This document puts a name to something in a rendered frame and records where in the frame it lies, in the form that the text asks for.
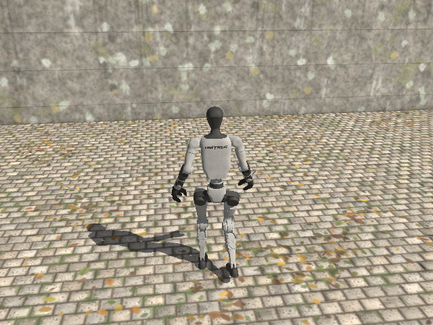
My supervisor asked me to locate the left robot forearm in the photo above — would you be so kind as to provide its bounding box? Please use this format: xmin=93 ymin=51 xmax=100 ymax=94
xmin=174 ymin=164 xmax=188 ymax=190

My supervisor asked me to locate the left robot upper arm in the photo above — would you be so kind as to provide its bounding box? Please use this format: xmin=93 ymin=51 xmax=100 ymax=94
xmin=182 ymin=137 xmax=202 ymax=175

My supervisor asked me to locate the right robot forearm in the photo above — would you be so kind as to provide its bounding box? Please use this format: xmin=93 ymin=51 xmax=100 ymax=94
xmin=242 ymin=161 xmax=252 ymax=182

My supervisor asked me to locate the right robot upper arm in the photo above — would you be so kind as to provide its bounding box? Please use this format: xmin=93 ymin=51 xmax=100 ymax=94
xmin=230 ymin=135 xmax=249 ymax=171

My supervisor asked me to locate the left robot hand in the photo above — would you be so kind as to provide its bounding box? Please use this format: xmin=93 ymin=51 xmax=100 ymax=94
xmin=171 ymin=186 xmax=187 ymax=202

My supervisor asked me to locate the right robot hand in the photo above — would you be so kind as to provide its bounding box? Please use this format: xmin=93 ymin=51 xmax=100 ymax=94
xmin=238 ymin=179 xmax=254 ymax=190

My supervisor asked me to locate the right robot foot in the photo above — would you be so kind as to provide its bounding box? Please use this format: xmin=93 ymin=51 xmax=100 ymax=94
xmin=226 ymin=263 xmax=239 ymax=278

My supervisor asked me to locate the robot left thigh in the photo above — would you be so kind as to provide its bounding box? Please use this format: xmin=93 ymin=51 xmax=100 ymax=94
xmin=193 ymin=188 xmax=208 ymax=230

